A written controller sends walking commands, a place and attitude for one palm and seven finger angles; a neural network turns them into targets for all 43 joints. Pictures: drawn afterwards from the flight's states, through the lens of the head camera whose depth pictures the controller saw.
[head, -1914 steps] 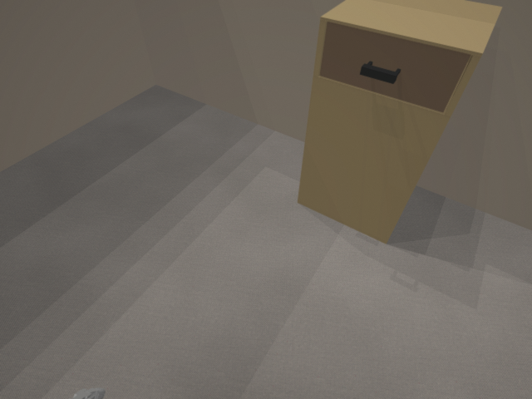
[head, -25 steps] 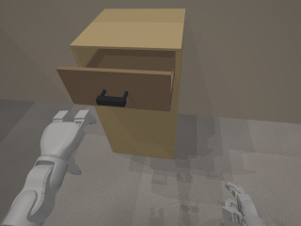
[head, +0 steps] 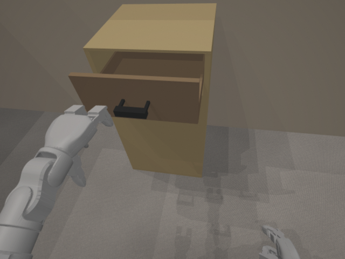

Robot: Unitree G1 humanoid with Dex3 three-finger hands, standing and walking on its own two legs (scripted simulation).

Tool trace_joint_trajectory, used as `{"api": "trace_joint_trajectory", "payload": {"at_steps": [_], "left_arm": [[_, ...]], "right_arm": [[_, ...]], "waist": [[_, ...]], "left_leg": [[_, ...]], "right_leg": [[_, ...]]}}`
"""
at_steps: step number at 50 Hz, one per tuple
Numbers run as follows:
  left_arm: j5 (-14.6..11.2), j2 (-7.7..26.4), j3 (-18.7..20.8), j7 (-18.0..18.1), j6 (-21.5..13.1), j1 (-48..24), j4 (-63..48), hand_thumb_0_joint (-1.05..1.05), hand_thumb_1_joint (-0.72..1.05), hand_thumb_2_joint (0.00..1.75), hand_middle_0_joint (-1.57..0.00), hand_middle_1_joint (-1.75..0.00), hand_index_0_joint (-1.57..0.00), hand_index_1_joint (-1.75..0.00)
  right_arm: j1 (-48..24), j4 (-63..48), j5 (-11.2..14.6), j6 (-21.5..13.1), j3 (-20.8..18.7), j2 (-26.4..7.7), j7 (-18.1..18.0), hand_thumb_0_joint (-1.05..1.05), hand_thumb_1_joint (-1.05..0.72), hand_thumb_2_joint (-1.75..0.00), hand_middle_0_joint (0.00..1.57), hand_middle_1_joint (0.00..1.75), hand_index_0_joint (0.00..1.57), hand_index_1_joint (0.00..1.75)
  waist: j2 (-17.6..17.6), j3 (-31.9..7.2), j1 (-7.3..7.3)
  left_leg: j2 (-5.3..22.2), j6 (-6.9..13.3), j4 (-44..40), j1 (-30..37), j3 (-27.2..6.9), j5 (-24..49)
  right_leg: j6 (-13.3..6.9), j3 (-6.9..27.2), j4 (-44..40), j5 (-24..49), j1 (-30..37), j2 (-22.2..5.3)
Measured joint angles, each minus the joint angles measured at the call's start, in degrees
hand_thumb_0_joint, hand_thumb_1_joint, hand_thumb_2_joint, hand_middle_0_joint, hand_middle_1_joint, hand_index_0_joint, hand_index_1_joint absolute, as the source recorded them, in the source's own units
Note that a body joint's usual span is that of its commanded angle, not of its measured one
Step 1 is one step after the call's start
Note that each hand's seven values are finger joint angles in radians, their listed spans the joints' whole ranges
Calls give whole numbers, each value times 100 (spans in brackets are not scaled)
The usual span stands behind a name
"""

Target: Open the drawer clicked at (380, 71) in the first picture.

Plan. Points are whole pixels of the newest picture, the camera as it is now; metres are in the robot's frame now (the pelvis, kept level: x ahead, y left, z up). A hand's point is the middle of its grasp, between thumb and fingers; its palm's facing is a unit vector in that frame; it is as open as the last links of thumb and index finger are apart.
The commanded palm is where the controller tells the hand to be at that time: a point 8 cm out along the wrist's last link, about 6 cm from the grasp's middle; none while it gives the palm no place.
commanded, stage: raise the hand with hooked fingers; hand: left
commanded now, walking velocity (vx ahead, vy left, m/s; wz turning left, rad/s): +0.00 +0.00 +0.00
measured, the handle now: (132, 107) +0.54 +0.21 +0.01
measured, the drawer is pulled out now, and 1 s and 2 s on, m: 0.16 0.16 0.16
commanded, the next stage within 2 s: move the hooked fingers above the handle in 0.16 s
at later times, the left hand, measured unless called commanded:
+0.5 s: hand (95, 142) +0.32 +0.22 +0.11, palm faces +0.02 -0.05 -1.00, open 13.8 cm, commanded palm +0.31 +0.23 +0.17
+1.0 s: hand (106, 126) +0.39 +0.22 +0.09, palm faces -0.01 -0.03 -1.00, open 13.8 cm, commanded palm +0.37 +0.23 +0.16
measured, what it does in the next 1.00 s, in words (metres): stands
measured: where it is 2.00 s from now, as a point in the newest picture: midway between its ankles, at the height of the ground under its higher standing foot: outside the picture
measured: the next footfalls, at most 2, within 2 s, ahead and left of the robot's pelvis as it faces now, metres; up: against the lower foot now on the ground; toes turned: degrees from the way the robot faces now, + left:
none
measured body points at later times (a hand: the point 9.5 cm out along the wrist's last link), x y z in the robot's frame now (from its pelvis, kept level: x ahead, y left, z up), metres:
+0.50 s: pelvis +0.00 -0.01 +0.00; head +0.01 -0.04 +0.45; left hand +0.32 +0.22 +0.17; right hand +0.20 -0.22 -0.11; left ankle +0.00 +0.12 -0.74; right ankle +0.00 -0.13 -0.74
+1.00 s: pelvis +0.01 -0.01 -0.01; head +0.05 -0.04 +0.44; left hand +0.39 +0.22 +0.14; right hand +0.14 -0.27 -0.14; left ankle +0.00 +0.12 -0.74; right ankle +0.00 -0.13 -0.74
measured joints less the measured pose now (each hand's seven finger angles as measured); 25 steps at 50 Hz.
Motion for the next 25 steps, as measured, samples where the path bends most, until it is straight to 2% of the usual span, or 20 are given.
{"api": "trace_joint_trajectory", "payload": {"at_steps": [5, 9, 15, 20, 25], "left_arm": [[30, 7, 10, 321, -192, 102, -111, -1, -49, 30, -32, -120, -32, -120], [53, 1, 38, 478, -21, -8, 22, 0, -49, 30, -32, -120, -32, -120], [124, -43, -86, 312, 258, -97, 142, -1, -49, 30, -32, -120, -32, -120], [156, -107, -320, 224, 109, -317, 419, -1, -49, 30, -32, -120, -32, -120], [268, -135, -400, 306, -93, -663, 806, -1, -49, 30, -32, -120, -32, -120]], "right_arm": [[62, 90, -13, -51, -88, -31, 0, 1, -90, -90, 20, 30, 20, 30], [19, 141, 28, -44, -96, -9, 11, 1, -90, -90, 19, 30, 19, 30], [-120, 59, 55, -19, -21, 50, -7, 1, -90, -90, 20, 30, 20, 30], [-215, 21, 66, -53, 48, 108, -75, 1, -90, -90, 20, 30, 20, 30], [-220, 36, 49, -90, 59, 168, -97, 1, -90, -90, 20, 30, 20, 30]], "waist": [[-34, 16, 27], [-33, -14, 44], [13, -51, 25], [15, -68, 29], [-39, -82, 26]], "left_leg": [[4, -6, 28, -63, -2, 4], [7, -15, 41, -94, -16, 12], [2, -17, 30, -70, -27, 25], [1, -27, 48, -88, -58, 26], [20, -50, 76, -163, -76, 22]], "right_leg": [[-7, -1, 33, 0, -65, 4], [-15, -14, 51, 0, -93, 7], [-20, -25, 63, -3, -76, 2], [-28, -56, 87, -18, -84, -1], [-55, -73, 121, -30, -158, 19]]}}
